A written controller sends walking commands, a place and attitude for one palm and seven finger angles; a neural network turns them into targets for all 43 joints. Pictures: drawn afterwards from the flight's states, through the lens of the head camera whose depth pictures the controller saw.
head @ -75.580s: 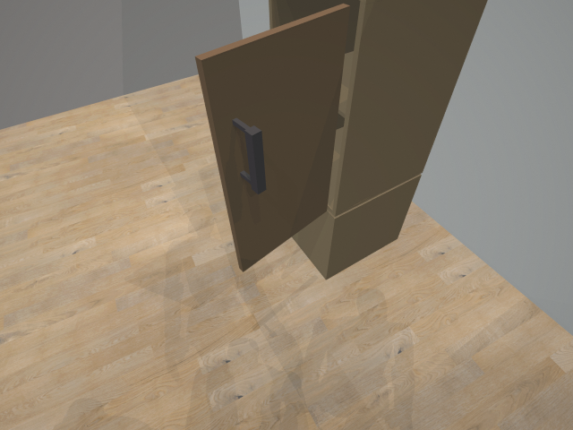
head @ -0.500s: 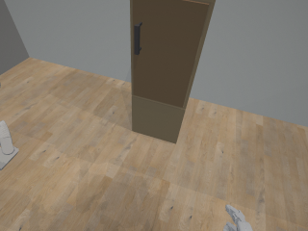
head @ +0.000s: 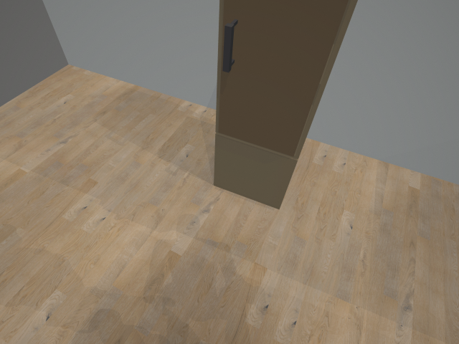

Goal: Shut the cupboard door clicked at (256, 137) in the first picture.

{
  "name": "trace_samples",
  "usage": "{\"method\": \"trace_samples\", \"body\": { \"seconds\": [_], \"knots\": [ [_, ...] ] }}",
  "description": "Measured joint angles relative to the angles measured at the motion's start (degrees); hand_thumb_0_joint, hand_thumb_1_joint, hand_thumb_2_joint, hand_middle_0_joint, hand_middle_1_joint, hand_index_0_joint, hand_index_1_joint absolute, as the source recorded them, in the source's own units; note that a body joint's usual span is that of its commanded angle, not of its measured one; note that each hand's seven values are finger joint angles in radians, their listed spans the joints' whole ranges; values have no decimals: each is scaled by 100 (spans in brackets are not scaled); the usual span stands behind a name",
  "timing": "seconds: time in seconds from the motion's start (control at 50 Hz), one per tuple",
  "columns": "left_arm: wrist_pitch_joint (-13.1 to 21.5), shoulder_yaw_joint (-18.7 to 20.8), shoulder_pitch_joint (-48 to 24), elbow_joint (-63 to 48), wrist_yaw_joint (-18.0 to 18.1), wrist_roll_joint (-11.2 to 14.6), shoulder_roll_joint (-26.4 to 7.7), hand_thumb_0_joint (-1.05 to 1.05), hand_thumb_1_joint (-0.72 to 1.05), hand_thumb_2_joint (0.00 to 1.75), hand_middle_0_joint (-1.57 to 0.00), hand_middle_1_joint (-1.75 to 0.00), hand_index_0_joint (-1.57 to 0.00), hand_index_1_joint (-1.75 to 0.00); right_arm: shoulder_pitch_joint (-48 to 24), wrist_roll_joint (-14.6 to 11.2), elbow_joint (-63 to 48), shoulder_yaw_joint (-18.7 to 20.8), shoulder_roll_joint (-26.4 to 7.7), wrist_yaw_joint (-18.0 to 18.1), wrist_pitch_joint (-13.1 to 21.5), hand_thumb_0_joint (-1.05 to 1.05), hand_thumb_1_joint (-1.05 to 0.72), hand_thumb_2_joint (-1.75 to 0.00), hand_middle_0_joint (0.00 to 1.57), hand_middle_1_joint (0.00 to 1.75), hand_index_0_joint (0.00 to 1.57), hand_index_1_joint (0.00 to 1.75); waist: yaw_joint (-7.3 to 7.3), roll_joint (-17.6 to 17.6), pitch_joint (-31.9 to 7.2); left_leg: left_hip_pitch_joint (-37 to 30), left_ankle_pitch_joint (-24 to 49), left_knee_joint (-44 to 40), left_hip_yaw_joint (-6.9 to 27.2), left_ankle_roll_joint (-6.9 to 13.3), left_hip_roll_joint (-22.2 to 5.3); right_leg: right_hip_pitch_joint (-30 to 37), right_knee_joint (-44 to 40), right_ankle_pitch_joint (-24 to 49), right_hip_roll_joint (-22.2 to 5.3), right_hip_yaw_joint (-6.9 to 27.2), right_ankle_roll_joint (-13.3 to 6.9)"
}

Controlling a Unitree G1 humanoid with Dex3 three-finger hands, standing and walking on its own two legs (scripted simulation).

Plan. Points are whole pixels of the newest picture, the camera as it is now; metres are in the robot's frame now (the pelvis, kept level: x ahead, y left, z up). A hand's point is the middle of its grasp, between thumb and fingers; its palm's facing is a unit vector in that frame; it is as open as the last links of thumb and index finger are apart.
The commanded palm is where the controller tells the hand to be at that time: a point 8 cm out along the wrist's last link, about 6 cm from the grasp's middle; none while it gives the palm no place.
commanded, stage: let the arm hang, fingers relaxed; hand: left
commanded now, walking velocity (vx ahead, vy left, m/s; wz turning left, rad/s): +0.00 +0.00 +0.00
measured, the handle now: (230, 46) +0.93 +0.05 +0.06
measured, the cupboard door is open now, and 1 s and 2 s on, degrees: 0 0 0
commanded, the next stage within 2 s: look to check the result in 0.74 s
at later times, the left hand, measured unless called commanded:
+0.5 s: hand out of the picture -0.01 +0.20 -0.16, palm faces -0.01 -0.98 -0.18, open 7.3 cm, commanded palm none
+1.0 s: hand out of the picture -0.02 +0.20 -0.17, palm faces -0.02 -0.99 -0.17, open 7.3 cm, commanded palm none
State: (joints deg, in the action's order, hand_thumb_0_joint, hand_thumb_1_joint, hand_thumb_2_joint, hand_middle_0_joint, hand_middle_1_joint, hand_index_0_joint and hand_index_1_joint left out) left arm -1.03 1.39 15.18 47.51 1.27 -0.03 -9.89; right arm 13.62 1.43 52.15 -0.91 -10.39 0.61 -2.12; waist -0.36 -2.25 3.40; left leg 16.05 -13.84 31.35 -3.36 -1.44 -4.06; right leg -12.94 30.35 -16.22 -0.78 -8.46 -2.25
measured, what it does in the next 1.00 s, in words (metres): stands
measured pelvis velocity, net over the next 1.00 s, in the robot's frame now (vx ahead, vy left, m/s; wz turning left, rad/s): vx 0.01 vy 0.04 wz -0.06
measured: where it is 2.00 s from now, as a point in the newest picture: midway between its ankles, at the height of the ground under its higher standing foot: outside the picture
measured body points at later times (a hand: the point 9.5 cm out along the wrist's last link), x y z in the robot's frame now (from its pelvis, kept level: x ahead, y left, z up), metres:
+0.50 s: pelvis +0.00 +0.03 +0.01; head +0.00 +0.02 +0.46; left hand -0.01 +0.25 -0.15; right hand -0.04 -0.17 -0.16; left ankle +0.03 +0.13 -0.73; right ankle +0.00 -0.09 -0.73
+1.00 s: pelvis +0.01 +0.04 +0.01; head +0.01 +0.03 +0.46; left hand -0.02 +0.25 -0.15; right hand -0.04 -0.16 -0.16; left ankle +0.03 +0.13 -0.73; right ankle +0.00 -0.09 -0.73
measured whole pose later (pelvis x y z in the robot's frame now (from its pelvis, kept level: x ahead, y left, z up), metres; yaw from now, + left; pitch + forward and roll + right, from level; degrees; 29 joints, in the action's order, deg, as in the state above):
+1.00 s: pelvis +0.01 +0.04 +0.01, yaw -4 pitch -3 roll +0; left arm 0.0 0.3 19.1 66.6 2.3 -0.5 -6.1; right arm 19.3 0.4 64.8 0.4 -6.0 2.2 -0.6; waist -0.8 0.6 2.3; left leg 9.4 -11.3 23.1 -8.5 1.7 -1.5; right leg -8.7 23.4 -12.1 -2.7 -3.7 1.0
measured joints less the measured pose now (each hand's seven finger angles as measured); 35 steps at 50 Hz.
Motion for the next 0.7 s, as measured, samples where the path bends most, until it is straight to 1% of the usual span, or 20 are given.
{"method": "trace_samples", "body": {
  "seconds": [0.08, 0.18, 0.26, 0.36, 0.5, 0.7],
  "knots": [
    [8, -70, 26, 627, -13, -28, -86, -5, 99, 89, -21, -30, -21, -30, 88, -33, 331, 72, 6, 67, 12, 1, -90, -90, 20, 30, 20, 30, -29, 157, -43, -222, 75, -261, -84, 33, -19, 252, -412, 203, 49, 73, 45],
    [0, -100, 109, 1184, -1, -28, -87, -2, 95, 90, -20, -30, -21, -30, 210, -64, 666, 88, 33, 93, 35, 1, -90, -90, 20, 30, 20, 30, -44, 346, -112, -491, 162, -551, -212, 103, 48, 469, -680, 328, 4, 186, 122],
    [25, -108, 161, 1452, 25, -22, -55, 0, 93, 90, -20, -30, -20, -30, 303, -74, 908, 73, 94, 101, 51, 1, -91, -90, 20, 30, 20, 30, -29, 416, -136, -637, 227, -717, -284, 152, 111, 558, -768, 377, -50, 249, 172],
    [32, -123, 219, 1675, 48, -20, 41, 0, 92, 90, -20, -30, -20, -30, 403, -80, 1119, 54, 214, 98, 63, 1, -91, -90, 20, 30, 20, 30, -23, 411, -133, -720, 275, -828, -354, 196, 165, 578, -790, 406, -99, 313, 213],
    [45, -149, 311, 1847, 60, -22, 261, 0, 91, 90, -20, -30, -20, -30, 541, -91, 1282, 64, 354, 117, 87, 1, -91, -90, 20, 30, 20, 30, -34, 337, -121, -738, 298, -876, -422, 240, 206, 543, -773, 424, -140, 381, 253],
    [71, -155, 387, 1928, 78, -36, 466, 0, 91, 90, -20, -30, -20, -30, 639, -97, 1329, 104, 445, 157, 111, 0, -91, -90, 20, 30, 20, 30, -39, 238, -119, -696, 282, -844, -468, 282, 232, 480, -732, 426, -170, 429, 289]
  ]
}}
